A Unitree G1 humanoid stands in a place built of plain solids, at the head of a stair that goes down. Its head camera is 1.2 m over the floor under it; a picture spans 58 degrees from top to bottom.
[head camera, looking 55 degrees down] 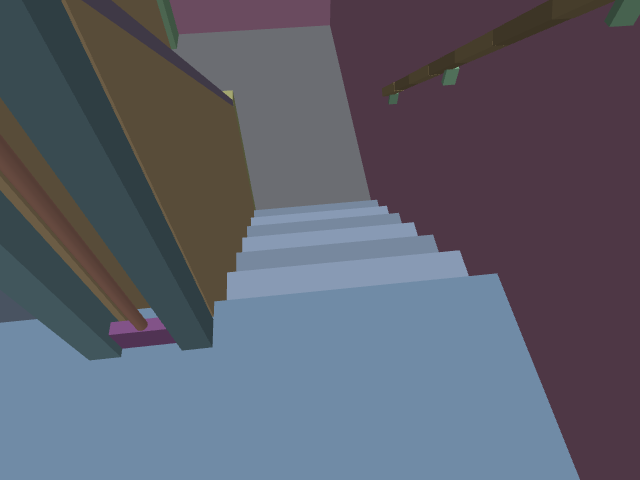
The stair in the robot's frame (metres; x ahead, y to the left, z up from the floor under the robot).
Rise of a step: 0.20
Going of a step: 0.23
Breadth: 0.90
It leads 6 degrees to the left of straight ahead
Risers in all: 7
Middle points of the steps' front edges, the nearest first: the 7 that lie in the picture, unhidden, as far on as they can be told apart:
0.66 -0.12 0.00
0.88 -0.10 -0.20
1.11 -0.07 -0.41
1.33 -0.05 -0.61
1.56 -0.02 -0.81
1.78 0.00 -1.01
2.00 0.03 -1.22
